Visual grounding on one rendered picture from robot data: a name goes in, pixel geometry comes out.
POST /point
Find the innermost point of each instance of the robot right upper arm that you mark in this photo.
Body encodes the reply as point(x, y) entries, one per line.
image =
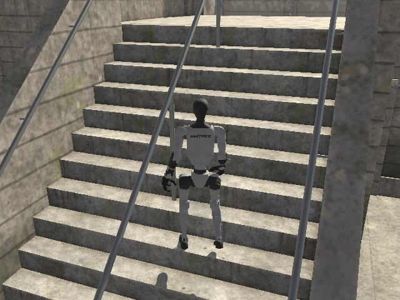
point(221, 142)

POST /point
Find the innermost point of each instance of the left robot forearm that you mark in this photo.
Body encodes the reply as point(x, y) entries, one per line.
point(171, 167)

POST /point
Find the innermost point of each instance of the robot left upper arm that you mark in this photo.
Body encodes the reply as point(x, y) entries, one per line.
point(178, 143)

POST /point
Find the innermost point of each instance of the right robot hand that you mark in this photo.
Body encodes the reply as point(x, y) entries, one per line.
point(216, 168)

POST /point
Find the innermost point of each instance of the right robot forearm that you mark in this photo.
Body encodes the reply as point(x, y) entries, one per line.
point(222, 163)

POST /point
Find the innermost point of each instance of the left robot hand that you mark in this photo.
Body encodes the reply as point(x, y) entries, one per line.
point(165, 183)

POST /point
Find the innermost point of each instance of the humanoid robot torso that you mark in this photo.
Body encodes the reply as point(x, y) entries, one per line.
point(200, 151)

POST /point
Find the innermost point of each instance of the robot right thigh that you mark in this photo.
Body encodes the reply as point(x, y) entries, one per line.
point(214, 182)

